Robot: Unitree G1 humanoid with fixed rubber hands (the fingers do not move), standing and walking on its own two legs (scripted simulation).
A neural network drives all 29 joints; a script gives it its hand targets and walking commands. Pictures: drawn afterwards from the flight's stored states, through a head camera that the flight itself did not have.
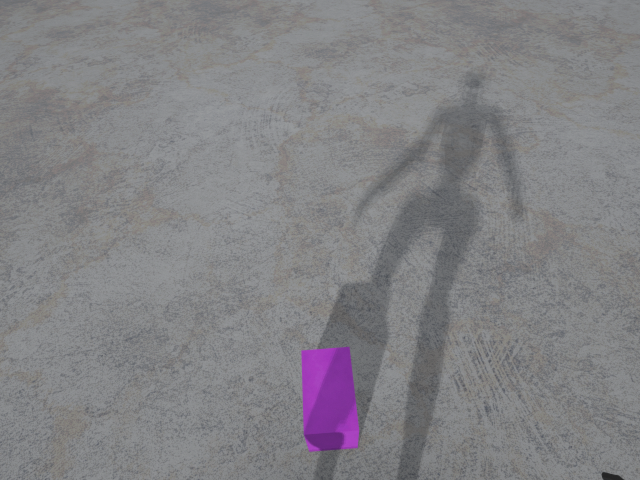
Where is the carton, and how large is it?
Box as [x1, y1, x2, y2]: [301, 347, 358, 451]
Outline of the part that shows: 349,347 301,350 304,436 309,451 357,447 358,424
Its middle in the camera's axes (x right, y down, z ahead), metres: +0.03 +0.46 +1.12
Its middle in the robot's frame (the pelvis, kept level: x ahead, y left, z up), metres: +0.45 +0.04 -0.68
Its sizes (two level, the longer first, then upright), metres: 0.229 0.142 0.186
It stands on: the floor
